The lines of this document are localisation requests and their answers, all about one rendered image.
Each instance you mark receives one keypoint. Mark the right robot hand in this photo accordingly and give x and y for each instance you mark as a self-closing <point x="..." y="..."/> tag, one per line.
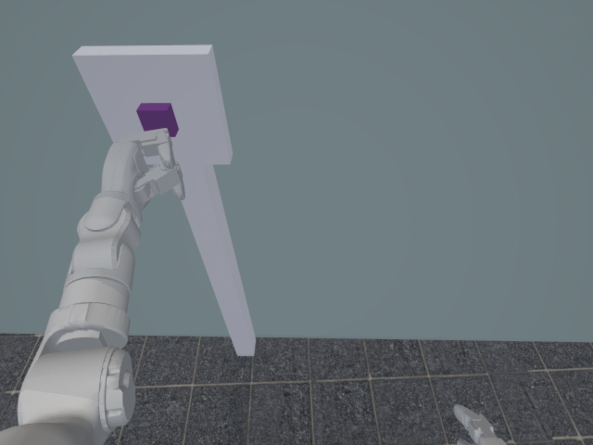
<point x="480" y="430"/>

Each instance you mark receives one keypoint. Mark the left robot forearm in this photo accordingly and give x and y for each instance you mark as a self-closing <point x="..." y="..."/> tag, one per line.
<point x="93" y="309"/>

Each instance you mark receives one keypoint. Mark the button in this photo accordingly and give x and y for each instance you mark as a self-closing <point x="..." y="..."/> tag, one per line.
<point x="157" y="116"/>

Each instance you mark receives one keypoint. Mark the robot left upper arm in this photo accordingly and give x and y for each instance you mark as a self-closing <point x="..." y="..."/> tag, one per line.
<point x="75" y="397"/>

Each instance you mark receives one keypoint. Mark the left robot hand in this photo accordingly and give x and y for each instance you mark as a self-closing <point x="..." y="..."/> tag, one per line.
<point x="125" y="169"/>

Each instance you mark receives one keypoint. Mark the panel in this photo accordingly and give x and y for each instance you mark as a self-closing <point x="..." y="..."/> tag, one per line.
<point x="121" y="77"/>

